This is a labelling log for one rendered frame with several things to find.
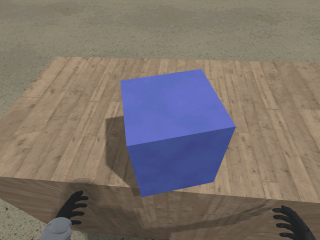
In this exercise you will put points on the robot left hand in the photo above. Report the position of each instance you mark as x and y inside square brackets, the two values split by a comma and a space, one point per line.
[66, 210]

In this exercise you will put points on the robot right hand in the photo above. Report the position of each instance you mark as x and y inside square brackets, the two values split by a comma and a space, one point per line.
[297, 225]

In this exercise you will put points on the pedestal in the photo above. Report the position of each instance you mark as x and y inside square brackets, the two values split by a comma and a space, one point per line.
[66, 133]

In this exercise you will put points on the robot left forearm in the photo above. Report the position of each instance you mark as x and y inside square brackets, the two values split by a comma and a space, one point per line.
[57, 229]

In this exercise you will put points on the carton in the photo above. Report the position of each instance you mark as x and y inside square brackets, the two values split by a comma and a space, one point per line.
[177, 130]

